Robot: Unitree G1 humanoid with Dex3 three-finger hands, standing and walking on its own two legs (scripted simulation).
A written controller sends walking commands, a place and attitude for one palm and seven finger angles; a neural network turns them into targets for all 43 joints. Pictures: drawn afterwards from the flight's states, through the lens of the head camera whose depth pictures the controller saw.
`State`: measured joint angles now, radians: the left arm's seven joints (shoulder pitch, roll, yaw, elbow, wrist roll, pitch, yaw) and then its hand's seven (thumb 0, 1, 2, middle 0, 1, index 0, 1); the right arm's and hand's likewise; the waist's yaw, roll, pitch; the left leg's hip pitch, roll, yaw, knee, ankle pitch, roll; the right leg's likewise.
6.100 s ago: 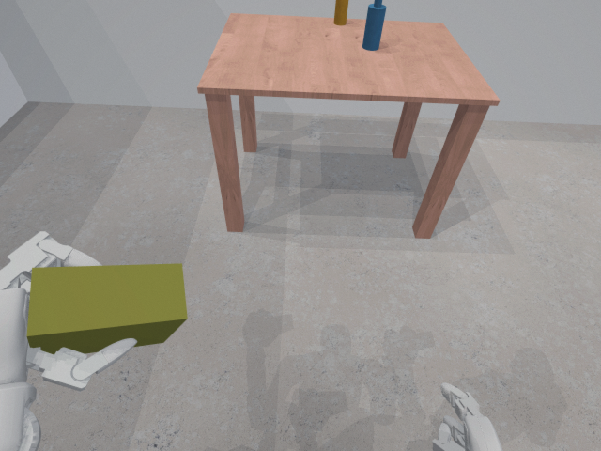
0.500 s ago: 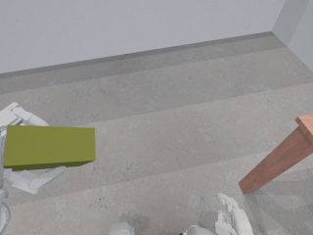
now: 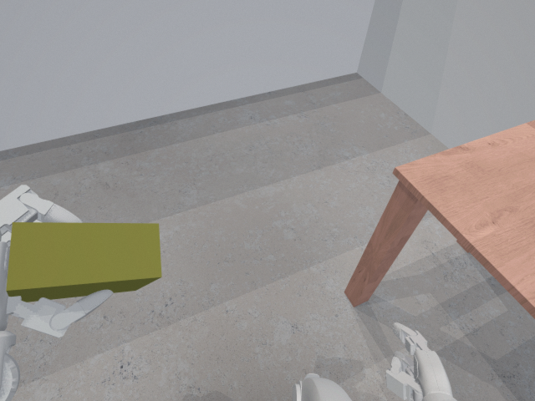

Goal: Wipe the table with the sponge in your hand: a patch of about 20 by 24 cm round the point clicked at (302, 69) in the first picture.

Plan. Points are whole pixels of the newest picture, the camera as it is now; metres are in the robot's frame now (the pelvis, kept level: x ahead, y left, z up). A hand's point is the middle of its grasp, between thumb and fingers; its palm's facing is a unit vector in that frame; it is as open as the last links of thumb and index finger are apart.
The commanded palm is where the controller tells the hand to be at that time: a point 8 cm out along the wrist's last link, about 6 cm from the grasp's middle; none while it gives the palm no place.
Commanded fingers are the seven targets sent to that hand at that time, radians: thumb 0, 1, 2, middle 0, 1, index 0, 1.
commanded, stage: turn to face it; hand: left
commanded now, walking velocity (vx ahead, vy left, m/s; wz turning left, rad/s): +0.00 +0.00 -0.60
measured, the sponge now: (107, 262) +0.22 +0.21 +0.15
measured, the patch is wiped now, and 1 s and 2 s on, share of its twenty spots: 0.00 0.00 0.00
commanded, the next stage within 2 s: none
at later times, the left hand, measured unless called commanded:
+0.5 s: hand (198, 281) +0.20 +0.10 +0.18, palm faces +0.07 -0.85 -0.52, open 10.2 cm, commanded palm +0.16 +0.16 +0.18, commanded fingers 0.00 0.10 1.30 -1.20 -1.60 -1.20 -1.60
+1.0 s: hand (356, 365) +0.14 -0.05 +0.18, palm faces -0.21 -0.81 -0.55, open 10.2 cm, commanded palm +0.12 +0.02 +0.18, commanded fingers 0.00 0.10 1.30 -1.20 -1.60 -1.20 -1.60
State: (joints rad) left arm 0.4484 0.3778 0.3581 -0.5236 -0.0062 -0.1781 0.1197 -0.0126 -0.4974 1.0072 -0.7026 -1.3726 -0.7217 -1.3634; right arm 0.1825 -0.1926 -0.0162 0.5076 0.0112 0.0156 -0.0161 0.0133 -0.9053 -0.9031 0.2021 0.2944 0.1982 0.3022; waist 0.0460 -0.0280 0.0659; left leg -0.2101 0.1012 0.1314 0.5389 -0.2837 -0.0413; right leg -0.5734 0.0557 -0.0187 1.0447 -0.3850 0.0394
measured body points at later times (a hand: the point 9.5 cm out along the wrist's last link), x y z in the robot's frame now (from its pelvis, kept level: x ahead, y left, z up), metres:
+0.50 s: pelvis -0.08 -0.06 -0.01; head -0.04 -0.07 +0.44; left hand +0.19 +0.14 +0.21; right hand +0.00 -0.36 -0.09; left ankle -0.02 +0.07 -0.73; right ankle +0.00 -0.16 -0.73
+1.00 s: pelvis -0.17 -0.11 +0.00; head -0.15 -0.16 +0.45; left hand +0.15 -0.01 +0.21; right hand -0.17 -0.39 -0.11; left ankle -0.09 +0.03 -0.67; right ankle -0.15 -0.19 -0.73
